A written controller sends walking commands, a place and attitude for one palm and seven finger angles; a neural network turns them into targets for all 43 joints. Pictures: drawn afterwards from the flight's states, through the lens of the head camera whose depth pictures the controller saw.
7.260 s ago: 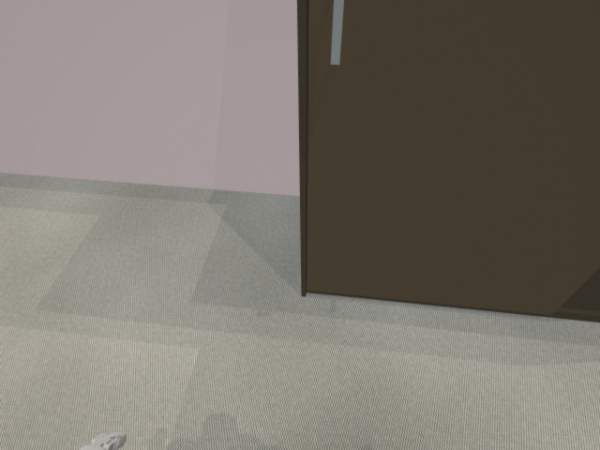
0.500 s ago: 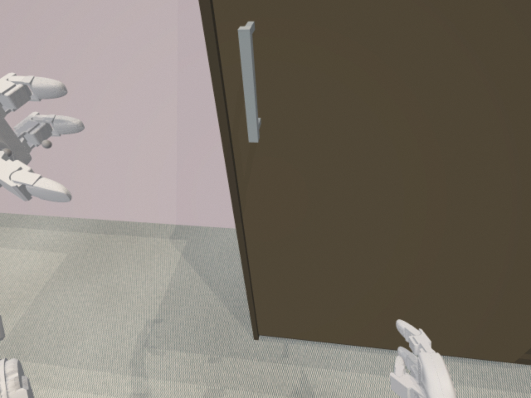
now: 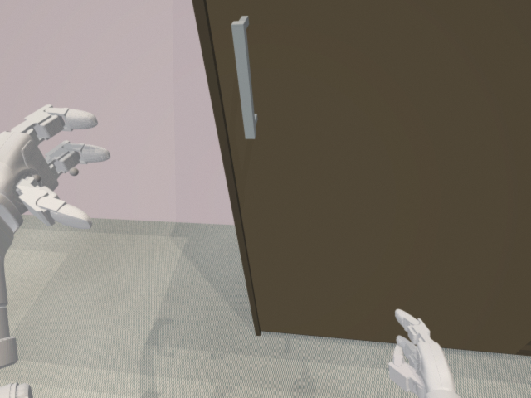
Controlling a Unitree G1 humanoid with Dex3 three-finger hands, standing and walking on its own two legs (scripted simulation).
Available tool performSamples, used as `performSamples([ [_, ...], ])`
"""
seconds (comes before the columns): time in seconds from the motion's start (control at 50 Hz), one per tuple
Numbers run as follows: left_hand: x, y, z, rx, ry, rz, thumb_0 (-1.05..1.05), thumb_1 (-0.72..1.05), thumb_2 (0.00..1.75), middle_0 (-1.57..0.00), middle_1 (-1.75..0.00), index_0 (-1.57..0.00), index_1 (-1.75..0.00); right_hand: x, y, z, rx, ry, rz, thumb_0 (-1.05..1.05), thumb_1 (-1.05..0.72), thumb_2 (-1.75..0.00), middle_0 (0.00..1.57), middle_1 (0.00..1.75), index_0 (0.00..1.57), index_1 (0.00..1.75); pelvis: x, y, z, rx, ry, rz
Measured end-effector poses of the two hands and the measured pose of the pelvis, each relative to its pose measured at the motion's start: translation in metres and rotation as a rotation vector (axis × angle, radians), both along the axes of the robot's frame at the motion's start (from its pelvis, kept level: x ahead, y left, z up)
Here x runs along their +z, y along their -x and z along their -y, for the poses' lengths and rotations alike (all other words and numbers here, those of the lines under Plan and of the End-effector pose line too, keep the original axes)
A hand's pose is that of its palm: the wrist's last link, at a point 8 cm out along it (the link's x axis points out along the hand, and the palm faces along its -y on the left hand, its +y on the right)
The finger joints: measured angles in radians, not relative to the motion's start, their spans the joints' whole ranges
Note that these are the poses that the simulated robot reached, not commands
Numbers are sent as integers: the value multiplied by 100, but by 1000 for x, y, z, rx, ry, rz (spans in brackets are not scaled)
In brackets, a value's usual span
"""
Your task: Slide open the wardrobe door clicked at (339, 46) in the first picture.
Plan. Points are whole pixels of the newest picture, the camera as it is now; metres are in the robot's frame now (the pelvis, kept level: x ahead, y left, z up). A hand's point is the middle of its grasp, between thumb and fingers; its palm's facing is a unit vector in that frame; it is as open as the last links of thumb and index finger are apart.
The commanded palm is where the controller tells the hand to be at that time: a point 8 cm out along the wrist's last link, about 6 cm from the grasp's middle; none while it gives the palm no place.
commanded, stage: move the hooked fingers beside the handle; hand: left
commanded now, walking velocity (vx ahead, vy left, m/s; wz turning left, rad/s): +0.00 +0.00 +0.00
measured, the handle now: (247, 81) +0.52 +0.09 +0.27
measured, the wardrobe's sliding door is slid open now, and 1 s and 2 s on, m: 0.00 0.00 0.00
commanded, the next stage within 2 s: none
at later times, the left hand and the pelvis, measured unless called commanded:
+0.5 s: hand (102, 139) +0.33 +0.25 +0.27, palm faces +0.05 -1.00 -0.05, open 14.0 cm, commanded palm +0.30 +0.29 +0.27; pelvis +0.01 +0.01 +0.00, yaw -1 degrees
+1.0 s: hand (154, 129) +0.38 +0.20 +0.26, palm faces +0.01 -1.00 -0.03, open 14.0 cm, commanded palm +0.35 +0.25 +0.26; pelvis +0.01 +0.01 +0.00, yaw -1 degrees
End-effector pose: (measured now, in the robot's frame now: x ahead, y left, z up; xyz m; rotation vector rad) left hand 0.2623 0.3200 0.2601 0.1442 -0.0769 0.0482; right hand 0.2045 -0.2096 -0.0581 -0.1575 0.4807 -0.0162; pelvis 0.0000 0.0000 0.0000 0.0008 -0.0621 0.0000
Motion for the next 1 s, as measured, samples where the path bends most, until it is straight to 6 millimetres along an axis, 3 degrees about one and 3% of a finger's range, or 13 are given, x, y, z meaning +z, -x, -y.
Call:
performSamples([
  [0.06,6,3,3,-30,16,71,-2,-50,29,-31,-120,-31,-120,3,0,-2,-2,-3,7,1,-90,-90,20,30,20,30,0,-4,0,-5,1,1],
  [0.12,12,3,-8,5,49,119,-2,-50,29,-31,-120,-31,-120,4,0,-3,4,2,4,1,-90,-90,20,30,20,30,0,-5,1,-5,3,3],
  [0.22,-1,-10,-21,87,65,15,-2,-51,29,-31,-120,-31,-120,1,1,0,4,17,-19,1,-90,-90,20,30,20,30,0,-3,0,4,4,0],
  [0.3,-8,-23,0,24,22,-18,-2,-51,29,-30,-120,-30,-120,-2,1,1,-5,28,-31,1,-90,-90,20,30,20,30,0,-2,-4,7,3,-7],
  [0.4,6,-36,27,-84,55,104,-2,-50,29,-30,-120,-30,-120,0,2,-3,-23,22,-28,1,-90,-90,20,30,20,30,1,-7,-6,-5,2,-9],
  [0.46,11,-44,24,-55,84,110,-2,-50,29,-31,-120,-31,-120,1,2,-5,-32,5,-28,1,-90,-90,20,30,20,30,1,-10,-6,-12,0,-13],
  [0.56,1,-52,15,34,71,0,-2,-50,29,-31,-120,-31,-120,-3,3,-4,-38,-10,-49,1,-90,-90,20,30,20,30,1,-9,-7,-13,-1,-21],
  [0.7,-4,-57,38,-36,82,36,-2,-50,29,-30,-120,-30,-120,-6,3,-3,-31,24,-79,1,-90,-90,20,30,20,30,1,-9,-8,-4,-1,-19],
  [0.84,6,-79,50,-19,91,34,-2,-51,29,-31,-120,-31,-120,-5,3,-3,-50,13,-75,1,-90,-90,20,30,20,30,1,-8,-7,-6,0,-19],
  [1.0,0,-94,67,-40,107,-4,-2,-50,29,-31,-120,-30,-120,-11,13,2,-75,2,-112,1,-90,-90,20,30,20,30,2,-9,-6,-16,-3,-30],
])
